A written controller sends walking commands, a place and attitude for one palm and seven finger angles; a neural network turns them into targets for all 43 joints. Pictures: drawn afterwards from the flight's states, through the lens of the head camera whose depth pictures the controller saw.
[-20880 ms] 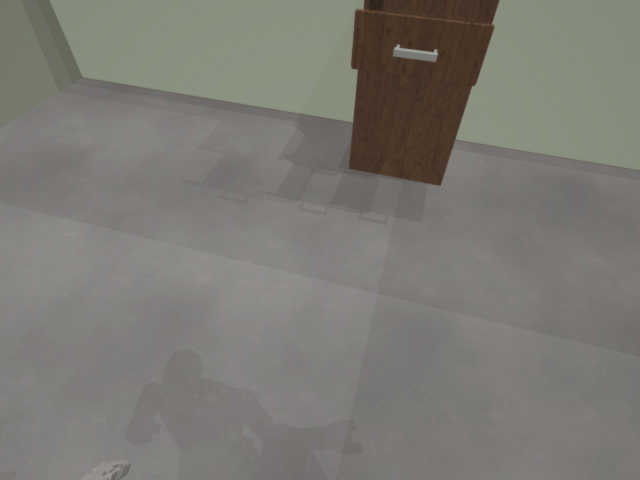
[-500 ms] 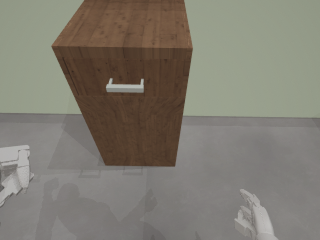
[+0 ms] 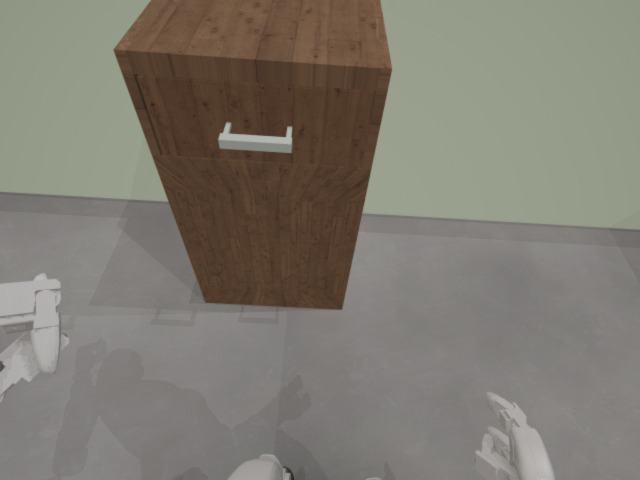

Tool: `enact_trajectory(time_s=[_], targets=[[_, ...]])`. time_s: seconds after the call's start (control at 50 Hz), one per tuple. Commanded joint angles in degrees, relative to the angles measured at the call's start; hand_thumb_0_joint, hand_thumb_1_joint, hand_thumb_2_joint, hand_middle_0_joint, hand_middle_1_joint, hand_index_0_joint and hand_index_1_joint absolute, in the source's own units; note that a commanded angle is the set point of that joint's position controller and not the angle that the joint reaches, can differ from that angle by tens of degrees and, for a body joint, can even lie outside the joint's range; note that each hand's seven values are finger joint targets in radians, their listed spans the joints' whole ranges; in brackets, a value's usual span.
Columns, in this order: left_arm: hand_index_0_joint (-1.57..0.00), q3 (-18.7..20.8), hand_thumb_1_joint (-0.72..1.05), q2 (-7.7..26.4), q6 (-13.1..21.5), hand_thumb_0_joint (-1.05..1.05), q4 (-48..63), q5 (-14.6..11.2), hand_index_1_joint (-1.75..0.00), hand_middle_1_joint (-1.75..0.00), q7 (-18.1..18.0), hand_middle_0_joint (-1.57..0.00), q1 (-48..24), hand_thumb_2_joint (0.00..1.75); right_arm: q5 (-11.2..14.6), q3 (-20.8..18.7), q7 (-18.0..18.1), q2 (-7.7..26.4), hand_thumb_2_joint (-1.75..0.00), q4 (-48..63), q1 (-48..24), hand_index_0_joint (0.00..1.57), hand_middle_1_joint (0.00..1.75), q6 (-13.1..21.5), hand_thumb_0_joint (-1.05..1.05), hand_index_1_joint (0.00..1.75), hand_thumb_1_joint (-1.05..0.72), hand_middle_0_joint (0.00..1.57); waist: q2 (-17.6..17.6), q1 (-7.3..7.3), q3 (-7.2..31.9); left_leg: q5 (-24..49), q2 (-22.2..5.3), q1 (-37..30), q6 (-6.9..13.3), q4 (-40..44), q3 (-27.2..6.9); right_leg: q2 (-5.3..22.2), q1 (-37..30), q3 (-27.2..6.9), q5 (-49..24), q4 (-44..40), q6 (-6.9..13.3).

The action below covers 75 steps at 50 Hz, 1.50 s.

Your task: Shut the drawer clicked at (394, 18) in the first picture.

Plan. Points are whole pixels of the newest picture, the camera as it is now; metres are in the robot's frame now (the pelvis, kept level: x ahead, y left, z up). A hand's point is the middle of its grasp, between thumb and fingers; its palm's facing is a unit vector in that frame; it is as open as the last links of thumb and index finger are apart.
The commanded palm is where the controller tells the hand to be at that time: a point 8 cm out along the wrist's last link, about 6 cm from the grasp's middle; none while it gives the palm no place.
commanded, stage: step back with the hand held close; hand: left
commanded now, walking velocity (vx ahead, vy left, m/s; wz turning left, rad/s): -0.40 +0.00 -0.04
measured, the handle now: (257, 136) +0.71 +0.15 -0.01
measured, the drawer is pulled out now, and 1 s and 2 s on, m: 0.00 0.00 0.00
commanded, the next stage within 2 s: stop stepping back and stand still in 0.34 s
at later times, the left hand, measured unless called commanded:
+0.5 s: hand (18, 460) +0.12 +0.20 +0.19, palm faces +0.19 -0.88 -0.43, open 3.2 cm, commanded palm +0.06 +0.26 +0.19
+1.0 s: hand out of the picture +0.05 +0.25 +0.18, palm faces +0.35 -0.86 -0.37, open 3.2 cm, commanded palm -0.01 +0.29 +0.19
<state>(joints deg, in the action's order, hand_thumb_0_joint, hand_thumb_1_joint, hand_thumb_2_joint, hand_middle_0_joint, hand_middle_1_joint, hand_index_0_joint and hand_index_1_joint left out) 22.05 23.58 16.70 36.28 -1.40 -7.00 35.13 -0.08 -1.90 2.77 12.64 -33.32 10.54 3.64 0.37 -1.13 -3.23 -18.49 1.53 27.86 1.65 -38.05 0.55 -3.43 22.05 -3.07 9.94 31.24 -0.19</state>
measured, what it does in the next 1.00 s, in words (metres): walks backwards: right foot, then left foot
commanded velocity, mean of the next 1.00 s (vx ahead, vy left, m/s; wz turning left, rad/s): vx -0.06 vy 0.00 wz -0.01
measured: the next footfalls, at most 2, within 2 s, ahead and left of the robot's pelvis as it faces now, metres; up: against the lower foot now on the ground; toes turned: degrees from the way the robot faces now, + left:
right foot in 0.42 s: -0.13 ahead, -0.09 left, +0.00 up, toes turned -3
left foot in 0.54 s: +0.05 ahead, +0.07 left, +0.00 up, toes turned -6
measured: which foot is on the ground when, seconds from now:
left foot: down 0.00-0.44, up 0.46-0.52, down 0.54-0.70, up 0.72-0.92, down 0.94-1.00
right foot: down 0.00-0.08, up 0.10-0.40, down 0.42-1.00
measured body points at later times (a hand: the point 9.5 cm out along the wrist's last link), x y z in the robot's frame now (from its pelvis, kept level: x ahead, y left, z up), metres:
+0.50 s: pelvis -0.11 +0.00 +0.00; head -0.07 +0.03 +0.45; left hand +0.10 +0.25 +0.22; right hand +0.05 -0.22 -0.08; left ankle +0.05 +0.08 -0.71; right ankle -0.24 -0.12 -0.73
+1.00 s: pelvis -0.17 +0.02 +0.00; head -0.18 +0.04 +0.45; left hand +0.03 +0.29 +0.20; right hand -0.06 -0.25 -0.08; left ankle -0.14 +0.15 -0.73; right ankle -0.17 -0.08 -0.72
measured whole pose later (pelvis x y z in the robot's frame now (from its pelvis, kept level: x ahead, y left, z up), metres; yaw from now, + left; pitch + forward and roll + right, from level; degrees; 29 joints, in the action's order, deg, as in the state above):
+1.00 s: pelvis -0.17 +0.02 +0.00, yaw -6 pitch -1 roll +1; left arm 21.2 20.6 12.7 29.6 -1.0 -9.1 30.7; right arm 0.0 -1.0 5.7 12.9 -38.6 16.0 8.0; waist 3.3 -0.1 1.7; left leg -16.5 -1.2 15.5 -0.3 -33.2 2.1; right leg 1.6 16.5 2.7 21.5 37.7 0.1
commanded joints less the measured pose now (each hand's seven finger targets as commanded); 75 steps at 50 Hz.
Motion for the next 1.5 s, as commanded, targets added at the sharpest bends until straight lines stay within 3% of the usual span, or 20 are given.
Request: enact_trajectory(time_s=[0.0, 0.06, 0.1, 0.16, 0.32, 0.42, 0.46, 0.5, 0.54, 0.56, 0.64, 0.7, 0.86, 0.92, 1.04, 1.1, 1.26, 1.28, 1.36, 1.48], targets=[[-1.40, 8.8, 0.90, 10.7, 3.2, 0.00, 10.6, -1.0, -1.60, -1.60, -2.6, -1.40, 0.9, 0.90, 0.0, -2.7, 1.0, 6.2, -0.90, 7.8, -3.6, 0.20, 0.30, 1.9, 0.00, 0.30, -0.90, 0.20, 2.4, -0.85, 9.1, 0.8, -3.5, -12.5, 0.6, 7.0, -5.3, 10.8, 6.0, -8.5, 4.6, -10.2, 4.1], [-1.40, 10.6, 0.90, 10.9, 4.1, 0.00, 11.7, 0.4, -1.60, -1.60, -2.1, -1.40, 0.5, 0.90, -0.7, -2.7, 1.9, 7.7, -0.90, 9.4, -5.4, 0.20, 0.30, 4.3, 0.00, 0.30, -0.90, 0.20, -19.3, 0.09, 10.3, -16.1, -20.5, 8.9, 8.0, 31.5, -23.6, -3.4, -12.6, 1.0, 11.0, 22.0, -1.2], [-1.40, 10.8, 0.90, 10.6, 4.3, 0.00, 11.1, 1.1, -1.60, -1.60, -2.0, -1.40, -1.5, 0.90, -0.9, -2.9, 1.7, 6.9, -0.90, 8.5, -5.1, 0.20, 0.30, 5.4, 0.00, 0.30, -0.90, 0.20, -16.4, 0.09, 9.0, -25.8, -24.4, 19.8, 9.9, 35.4, -24.2, -4.3, -17.8, -2.3, 13.0, 39.8, -1.4], [-1.40, 8.4, 0.90, 8.3, 2.9, 0.00, 11.9, -0.3, -1.60, -1.60, -2.3, -1.40, -0.9, 0.90, -1.0, -3.5, 0.5, 6.7, -0.90, 6.9, -4.0, 0.20, 0.30, 6.6, 0.00, 0.30, -0.90, 0.20, -7.6, 1.45, 9.4, -11.2, -19.2, 0.7, 7.8, 28.1, -15.6, -2.2, -5.1, 0.2, 16.5, 32.7, -0.9], [-1.40, 4.4, 0.90, 7.9, 3.6, 0.00, 13.5, -2.4, -1.60, -1.60, -1.2, -1.40, -3.7, 0.90, -2.8, -1.7, -0.2, 4.8, -0.90, 2.1, -1.0, 0.20, 0.30, 7.7, 0.00, 0.30, -0.90, 0.20, -16.4, 1.35, 16.3, 3.0, -14.4, -23.4, -2.9, 30.6, -7.6, -1.0, -8.1, 6.5, 21.7, -9.3, 2.4], [-1.40, 11.5, 0.90, 16.2, 5.2, 0.00, 15.4, -3.5, -1.60, -1.60, -1.5, -1.40, -5.6, 0.90, -2.0, 0.4, 1.2, 2.5, -0.90, 4.7, -4.4, 0.20, 0.30, 5.8, 0.00, 0.30, -0.90, 0.20, 5.3, 2.48, 12.7, 0.8, -3.4, -19.2, -3.7, -6.3, 1.8, 20.6, 2.9, -5.5, -13.8, -19.8, 7.7], [-1.40, 8.7, 0.90, 12.0, 3.2, 0.00, 12.0, -2.6, -1.60, -1.60, -0.3, -1.40, -2.6, 0.90, -0.6, -0.3, 1.7, 4.2, -0.90, 4.9, -3.8, 0.20, 0.30, 6.3, 0.00, 0.30, -0.90, 0.20, 11.0, 0.75, 11.6, 4.7, -2.4, -15.8, -2.4, -5.4, 1.1, 15.7, -2.6, 1.5, -16.1, -11.2, 6.9], [-1.40, 9.1, 0.90, 10.2, -0.8, 0.00, 9.0, -3.4, -1.60, -1.60, 0.4, -1.40, 2.2, 0.90, 0.0, -0.1, 2.0, 5.1, -0.90, 6.5, -4.5, 0.20, 0.30, 5.5, 0.00, 0.30, -0.90, 0.20, -0.6, -0.69, 12.3, 23.0, -3.3, -25.7, -0.8, 9.4, -0.3, 7.9, 0.0, 7.2, -7.3, 0.4, 1.1], [-1.40, 8.0, 0.90, 10.1, -0.8, 0.00, 9.1, -3.4, -1.60, -1.60, 0.2, -1.40, -0.4, 0.90, 0.1, 0.0, 2.0, 6.8, -0.90, 6.9, -4.2, 0.20, 0.30, 7.0, 0.00, 0.30, -0.90, 0.20, -16.9, 0.10, 10.0, 18.8, -13.3, -22.7, 3.9, 24.2, -18.0, 0.2, 0.3, 4.5, 20.2, 13.4, -0.5], [-1.40, 8.1, 0.90, 9.7, -0.9, 0.00, 5.3, -3.2, -1.60, -1.60, -0.4, -1.40, -0.5, 0.90, -0.1, 0.3, 1.9, 6.5, -0.90, 6.1, -3.0, 0.20, 0.30, 7.7, 0.00, 0.30, -0.90, 0.20, -12.3, 0.67, 6.8, 3.1, -15.2, -16.4, 5.5, 28.9, -22.5, 0.3, -1.7, 1.6, 24.4, 13.8, -0.1], [-1.40, 9.4, 0.90, 10.1, -1.6, 0.00, 7.1, -2.5, -1.60, -1.60, -1.1, -1.40, 5.8, 0.90, -0.5, 0.1, 1.6, 6.1, -0.90, 7.7, -4.4, 0.20, 0.30, 5.8, 0.00, 0.30, -0.90, 0.20, -11.2, 1.77, 6.5, -18.7, -8.8, 3.4, -2.4, 30.7, -9.1, -0.2, -22.3, 7.4, 20.3, -2.6, 2.1], [-1.40, 9.1, 0.90, 11.0, -1.4, 0.00, 12.1, -2.3, -1.60, -1.60, -0.9, -1.40, 5.6, 0.90, 0.1, -1.5, 0.6, 6.2, -0.90, 7.6, -4.5, 0.20, 0.30, 3.6, 0.00, 0.30, -0.90, 0.20, 14.7, 2.01, 3.0, -4.5, 2.2, -2.1, -3.0, -21.2, -0.4, 24.3, 7.0, -23.2, 37.7, -28.9, 9.8], [-1.40, 3.1, 0.90, 6.2, -0.5, 0.00, 3.7, 0.6, -1.60, -1.60, -3.2, -1.40, -7.7, 0.90, -0.5, -0.9, 3.5, 6.0, -0.90, 3.1, -0.8, 0.20, 0.30, 7.7, 0.00, 0.30, -0.90, 0.20, -1.2, -0.05, 1.4, -1.8, -2.8, -16.0, 0.6, 9.6, 4.4, 13.7, 2.7, -2.9, 26.4, -13.0, 5.9], [-1.40, 3.0, 0.90, 5.9, 0.3, 0.00, 7.4, 0.6, -1.60, -1.60, -3.3, -1.40, -8.0, 0.90, 0.1, -0.8, 3.8, 7.6, -0.90, 4.8, -0.2, 0.20, 0.30, 8.7, 0.00, 0.30, -0.90, 0.20, -14.3, 0.38, 3.4, -1.8, -14.3, -19.6, 6.3, 20.4, -15.3, 4.3, 3.2, 3.8, 13.4, 6.4, 0.3], [-1.40, 6.0, 0.90, 7.9, 0.0, 0.00, 9.6, 0.8, -1.60, -1.60, -1.9, -1.40, -0.8, 0.90, 0.0, -0.1, 1.1, 5.8, -0.90, 5.0, -1.8, 0.20, 0.30, 8.6, 0.00, 0.30, -0.90, 0.20, -6.6, 1.27, 3.8, 6.4, -10.2, -3.8, 3.4, 13.1, -5.4, 5.0, -15.8, 2.9, 4.4, -4.7, 0.0], [-1.40, 7.1, 0.90, 8.4, -0.3, 0.00, 7.0, -0.5, -1.60, -1.60, -1.8, -1.40, 2.4, 0.90, 0.6, -1.1, 0.1, 5.1, -0.90, 5.5, -1.6, 0.20, 0.30, 7.0, 0.00, 0.30, -0.90, 0.20, 11.0, 0.53, 3.6, -4.0, -1.5, -1.3, -1.4, -7.0, 0.9, 18.9, -10.6, -19.1, 12.0, -18.4, 6.9], [-1.40, 5.1, 0.90, 6.3, 0.3, 0.00, 6.3, -0.8, -1.60, -1.60, -2.3, -1.40, -1.7, 0.90, 0.1, 0.1, 2.0, 6.1, -0.90, 5.8, -3.5, 0.20, 0.30, 6.3, 0.00, 0.30, -0.90, 0.20, -7.1, 1.17, 6.1, 13.1, -12.1, -16.6, 3.0, 19.5, -11.0, 5.0, -7.1, 2.2, 3.5, -0.9, -0.5], [-1.40, -16.9, 0.90, -1.6, -9.6, 0.00, -39.1, 4.5, -1.60, -1.60, 5.9, -1.40, -7.5, 0.90, -0.2, -3.9, -3.3, 17.8, -0.90, -6.3, -5.8, 0.20, 0.30, 7.5, 0.00, 0.30, -0.90, 0.20, -6.6, -1.48, 2.7, 28.4, -12.9, -8.9, 4.8, 9.2, -13.8, 7.7, 0.1, 3.6, -4.0, 9.1, -0.2], [-1.24, -16.0, 0.90, -5.5, -16.3, 0.00, -46.6, 3.2, -1.43, -1.43, 6.5, -1.24, -11.6, 0.90, -1.2, -1.3, -2.7, 10.3, -0.90, -5.8, -1.8, 0.20, 0.30, 1.4, 0.00, 0.30, -0.90, 0.20, -0.7, 0.65, 8.6, 36.5, -14.2, -9.6, 6.9, 12.1, -14.5, 5.2, -4.0, 1.9, 14.4, 10.5, 0.0], [-1.00, -17.5, 0.90, 0.8, -15.6, 0.00, -68.9, 3.0, -1.17, -1.17, 6.3, -1.00, -19.5, 0.90, -1.0, -1.2, -2.4, 8.7, -0.90, -10.3, -1.9, 0.20, 0.30, -2.2, 0.00, 0.30, -0.90, 0.20, 11.1, 0.07, 8.6, 10.3, -1.9, -13.7, 0.1, 5.3, -3.6, 13.7, -8.6, -7.1, -14.0, -6.4, 5.4]])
